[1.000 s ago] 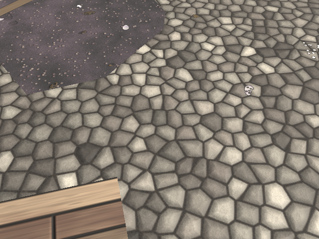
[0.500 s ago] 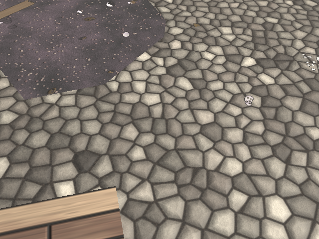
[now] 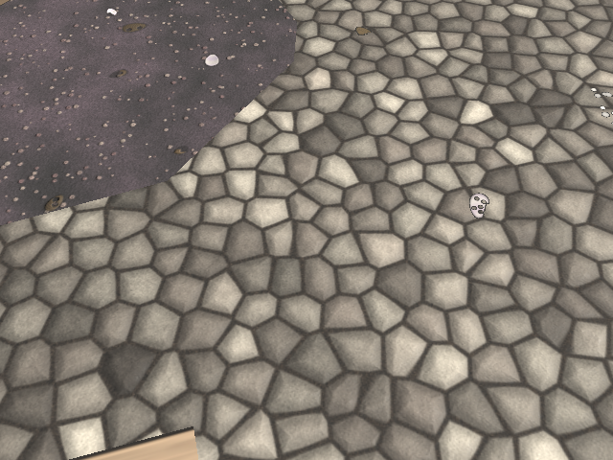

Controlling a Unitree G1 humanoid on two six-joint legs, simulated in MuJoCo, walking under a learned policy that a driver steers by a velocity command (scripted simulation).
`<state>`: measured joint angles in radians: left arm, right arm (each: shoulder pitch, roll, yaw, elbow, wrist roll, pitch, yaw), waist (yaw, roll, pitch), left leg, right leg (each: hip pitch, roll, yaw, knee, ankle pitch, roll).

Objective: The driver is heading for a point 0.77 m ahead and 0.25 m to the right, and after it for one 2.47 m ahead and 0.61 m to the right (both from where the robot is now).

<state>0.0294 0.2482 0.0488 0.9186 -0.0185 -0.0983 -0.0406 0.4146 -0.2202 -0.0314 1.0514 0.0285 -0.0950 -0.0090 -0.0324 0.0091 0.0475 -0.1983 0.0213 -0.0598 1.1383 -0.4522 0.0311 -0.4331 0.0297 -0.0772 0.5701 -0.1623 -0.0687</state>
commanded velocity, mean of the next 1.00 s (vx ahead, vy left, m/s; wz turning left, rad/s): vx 0.30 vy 0.00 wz -0.25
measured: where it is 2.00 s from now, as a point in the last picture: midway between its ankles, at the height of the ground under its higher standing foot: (321, 459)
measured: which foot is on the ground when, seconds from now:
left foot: up 0.00-0.44, down 0.46-0.96, up 0.98-1.00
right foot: down 0.00-0.46, up 0.48-0.94, down 0.96-1.00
